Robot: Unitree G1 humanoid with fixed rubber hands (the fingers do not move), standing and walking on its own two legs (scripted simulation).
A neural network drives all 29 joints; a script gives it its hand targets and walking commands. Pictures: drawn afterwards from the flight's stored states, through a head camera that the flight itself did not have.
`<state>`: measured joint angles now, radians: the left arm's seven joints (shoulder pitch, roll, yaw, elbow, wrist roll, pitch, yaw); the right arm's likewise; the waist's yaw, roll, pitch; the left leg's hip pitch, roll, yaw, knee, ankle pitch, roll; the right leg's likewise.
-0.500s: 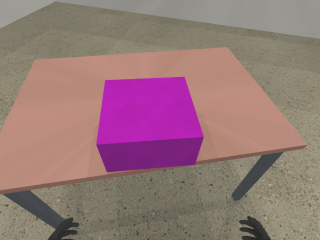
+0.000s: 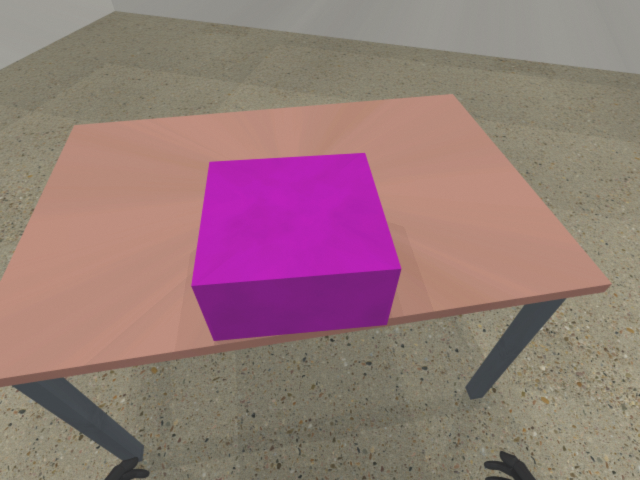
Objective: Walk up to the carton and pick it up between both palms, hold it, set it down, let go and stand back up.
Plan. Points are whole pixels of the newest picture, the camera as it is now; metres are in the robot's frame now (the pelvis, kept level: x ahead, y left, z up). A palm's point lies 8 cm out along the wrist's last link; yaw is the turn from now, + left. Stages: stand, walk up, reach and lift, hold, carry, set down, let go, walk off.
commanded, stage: stand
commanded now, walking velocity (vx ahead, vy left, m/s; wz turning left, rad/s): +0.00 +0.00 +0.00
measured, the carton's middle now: (294, 240) +0.51 +0.07 -0.04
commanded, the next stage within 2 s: walk up in 0.58 s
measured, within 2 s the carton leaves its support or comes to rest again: neither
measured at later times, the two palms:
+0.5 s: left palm out of the picture +0.06 +0.29 -0.10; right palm out of the picture +0.07 -0.26 -0.11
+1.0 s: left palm out of the picture +0.07 +0.31 -0.10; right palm out of the picture +0.06 -0.25 -0.11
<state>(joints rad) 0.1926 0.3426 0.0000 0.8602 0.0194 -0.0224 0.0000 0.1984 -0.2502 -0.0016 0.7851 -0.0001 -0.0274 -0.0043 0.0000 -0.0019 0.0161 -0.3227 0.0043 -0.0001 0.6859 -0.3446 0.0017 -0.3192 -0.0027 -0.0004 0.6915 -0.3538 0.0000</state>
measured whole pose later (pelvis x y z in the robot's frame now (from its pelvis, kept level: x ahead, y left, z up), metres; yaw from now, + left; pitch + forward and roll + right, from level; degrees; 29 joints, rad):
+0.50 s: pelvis -0.01 -0.01 +0.01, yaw +0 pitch +0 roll +1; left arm 0.19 0.34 0.00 0.97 0.02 -0.03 0.00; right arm 0.20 -0.26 0.00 0.91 0.00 -0.03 0.00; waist 0.00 0.00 0.02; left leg -0.31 0.00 0.00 0.55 -0.24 -0.01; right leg -0.31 0.00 0.00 0.58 -0.26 0.00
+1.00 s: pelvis -0.01 +0.02 +0.01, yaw +1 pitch +0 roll +0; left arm 0.19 0.35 0.00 0.97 0.02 -0.03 0.00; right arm 0.23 -0.29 0.00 0.95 0.00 -0.04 0.00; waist 0.00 0.00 0.02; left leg -0.29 0.00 0.00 0.55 -0.23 0.02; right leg -0.29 -0.02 0.00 0.59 -0.30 -0.01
